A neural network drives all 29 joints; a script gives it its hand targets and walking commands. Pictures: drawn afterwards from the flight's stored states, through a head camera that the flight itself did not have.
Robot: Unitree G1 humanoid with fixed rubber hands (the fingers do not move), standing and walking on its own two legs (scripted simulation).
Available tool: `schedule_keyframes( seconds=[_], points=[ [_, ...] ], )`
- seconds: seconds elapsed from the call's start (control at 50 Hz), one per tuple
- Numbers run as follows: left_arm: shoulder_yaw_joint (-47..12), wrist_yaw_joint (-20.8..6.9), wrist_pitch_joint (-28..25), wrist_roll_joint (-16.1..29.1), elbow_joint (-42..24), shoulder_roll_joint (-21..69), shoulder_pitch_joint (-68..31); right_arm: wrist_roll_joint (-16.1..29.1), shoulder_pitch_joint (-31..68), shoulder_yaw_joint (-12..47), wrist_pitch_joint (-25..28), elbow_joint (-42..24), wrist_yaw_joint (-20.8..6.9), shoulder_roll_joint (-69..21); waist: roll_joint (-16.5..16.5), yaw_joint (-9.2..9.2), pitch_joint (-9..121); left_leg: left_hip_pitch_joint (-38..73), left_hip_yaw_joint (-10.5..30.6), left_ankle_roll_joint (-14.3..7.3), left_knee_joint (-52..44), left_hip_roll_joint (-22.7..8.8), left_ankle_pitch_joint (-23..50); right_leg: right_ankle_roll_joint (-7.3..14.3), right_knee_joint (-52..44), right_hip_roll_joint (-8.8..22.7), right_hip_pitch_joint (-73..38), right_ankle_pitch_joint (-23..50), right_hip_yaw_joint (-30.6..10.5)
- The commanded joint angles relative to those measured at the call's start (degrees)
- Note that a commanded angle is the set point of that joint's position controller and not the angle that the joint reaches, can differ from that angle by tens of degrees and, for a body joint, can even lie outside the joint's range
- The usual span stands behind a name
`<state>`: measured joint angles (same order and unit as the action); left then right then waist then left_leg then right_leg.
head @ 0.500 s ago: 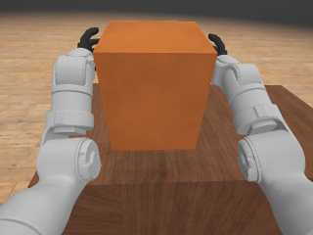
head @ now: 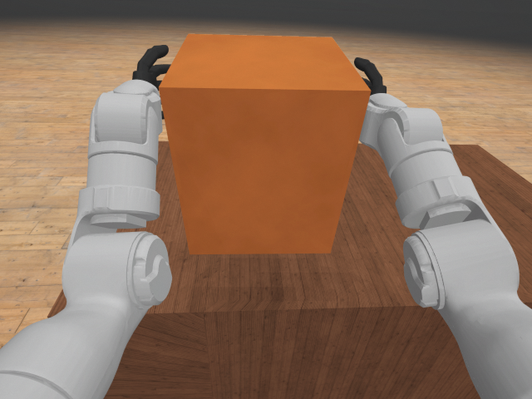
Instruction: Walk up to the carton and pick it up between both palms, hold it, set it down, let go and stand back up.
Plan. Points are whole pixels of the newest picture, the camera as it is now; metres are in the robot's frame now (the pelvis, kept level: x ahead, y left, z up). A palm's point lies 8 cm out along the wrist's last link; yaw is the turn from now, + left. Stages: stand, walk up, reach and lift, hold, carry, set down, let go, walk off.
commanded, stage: hold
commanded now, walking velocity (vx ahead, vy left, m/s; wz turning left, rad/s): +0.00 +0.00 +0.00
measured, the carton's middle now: (260, 145) +0.38 +0.00 +0.27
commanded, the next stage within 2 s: none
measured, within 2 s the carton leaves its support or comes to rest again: neither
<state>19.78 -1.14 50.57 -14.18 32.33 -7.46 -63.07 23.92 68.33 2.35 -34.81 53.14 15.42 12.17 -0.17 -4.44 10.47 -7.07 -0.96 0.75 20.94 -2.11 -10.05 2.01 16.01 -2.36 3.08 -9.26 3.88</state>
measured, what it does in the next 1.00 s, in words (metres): stands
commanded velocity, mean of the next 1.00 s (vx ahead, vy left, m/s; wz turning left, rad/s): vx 0.00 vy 0.00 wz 0.00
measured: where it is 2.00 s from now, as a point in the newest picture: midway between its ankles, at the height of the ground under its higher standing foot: outside the picture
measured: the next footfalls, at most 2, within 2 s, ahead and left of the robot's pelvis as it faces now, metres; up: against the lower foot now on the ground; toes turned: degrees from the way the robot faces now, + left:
none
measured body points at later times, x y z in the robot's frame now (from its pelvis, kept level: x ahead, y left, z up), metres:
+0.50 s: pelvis +0.00 +0.00 +0.00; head -0.10 +0.01 +0.44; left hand +0.39 +0.15 +0.34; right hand +0.38 -0.15 +0.32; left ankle +0.02 +0.12 -0.75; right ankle +0.00 -0.09 -0.75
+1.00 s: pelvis +0.00 +0.01 +0.00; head -0.09 +0.03 +0.44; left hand +0.39 +0.16 +0.32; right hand +0.39 -0.14 +0.32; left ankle +0.02 +0.12 -0.75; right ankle +0.00 -0.09 -0.75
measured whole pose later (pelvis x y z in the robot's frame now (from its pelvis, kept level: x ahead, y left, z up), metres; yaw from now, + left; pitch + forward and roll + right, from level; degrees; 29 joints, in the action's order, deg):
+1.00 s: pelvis +0.00 +0.01 +0.00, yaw +0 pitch -3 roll -1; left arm 19.0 0.7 49.4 -12.2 31.2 -6.9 -61.7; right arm 24.7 68.4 2.2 -34.7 53.1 15.5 12.7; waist -0.8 -4.8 10.2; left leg -8.3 -0.7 0.2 21.6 -1.7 -10.2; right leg 1.4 14.9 -2.1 3.4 -8.5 4.0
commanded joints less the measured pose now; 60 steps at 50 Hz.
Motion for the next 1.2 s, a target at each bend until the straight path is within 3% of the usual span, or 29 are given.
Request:
schedule_keyframes(
  seconds=[0.0,0.5,0.52,0.54,0.6,0.74,0.96,1.18],
  points=[
    [-15.22,-7.36,-4.51,9.93,-6.25,33.79,-39.92,8.41,45.57,6.6,0.82,-17.89,-6.83,-36.45,1.75,-0.17,14.34,2.96,2.09,1.07,-1.79,3.29,9.66,-4.14,-1.09,-1.5,-4.23,11.23,-4.68],
    [-15.27,-7.19,-4.7,9.94,-5.87,34.02,-39.76,8.39,45.77,6.57,0.96,-18.15,-6.68,-36.45,1.84,-0.27,14.44,3.15,2.22,1.09,-1.74,3.37,9.68,-4.11,-1.26,-1.46,-4.05,11.24,-4.78],
    [-10.68,-7.09,-4.09,8.5,-0.33,30.79,-37.33,8.39,50.03,7.34,1.52,-21.03,-6.68,-39.42,-2.3,3.11,12.03,2.73,1.79,-1.19,-1.43,4.86,7.6,-5.81,-3.48,-0.63,-3.76,9.66,-3.98],
    [-11.21,-6.94,-4.58,9.13,-0.62,30.81,-37.67,8.1,48.5,6.98,1.37,-19.32,-6.55,-38.54,-2.68,1.36,12.8,3.22,1.82,-1.5,-2.21,4.25,7.44,-5.68,-2.73,-1.12,-3.14,11.2,-4.21],
    [-13.88,-6.83,-4.88,10.41,-2.55,33.44,-38.98,8.56,48.36,6.67,1.9,-20.0,-6.37,-37.64,0.48,0.43,14.81,4.11,2.01,0.02,-1.25,4.15,10.36,-5.08,-2.46,-1.22,-3.3,12.16,-4.34],
    [-15.95,-6.54,-5.07,11.76,-4.19,35.25,-39.11,8.09,46.3,5.29,1.55,-18.27,-6.38,-35.53,3.21,-1.56,14.73,3.43,2.56,1.5,-1.53,3.52,10.39,-4.01,-2.33,-1.46,-3.4,10.49,-4.33],
    [-17.1,-4.94,-4.66,11.93,-7.74,36.0,-39.21,9.42,46.13,6.83,1.54,-18.51,-7.63,-35.93,3.77,-0.34,16.38,4.31,3.17,2.01,-0.88,2.93,13.65,-3.88,-1.47,-2.52,-3.87,10.99,-3.87],
    [-15.78,-4.85,-4.6,11.38,-4.93,35.48,-39.05,8.78,47.2,6.27,1.7,-17.59,-7.74,-36.52,1.85,0.16,14.94,3.66,2.71,1.03,-1.29,3.21,10.94,-4.15,-2.22,-2.13,-2.97,10.03,-4.37]
  ],
)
